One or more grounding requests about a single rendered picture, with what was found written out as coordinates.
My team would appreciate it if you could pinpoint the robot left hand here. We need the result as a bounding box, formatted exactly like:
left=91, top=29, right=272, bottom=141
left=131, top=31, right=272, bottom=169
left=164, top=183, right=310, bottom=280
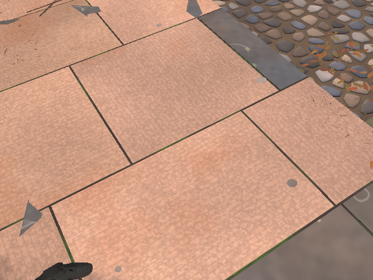
left=35, top=262, right=93, bottom=280

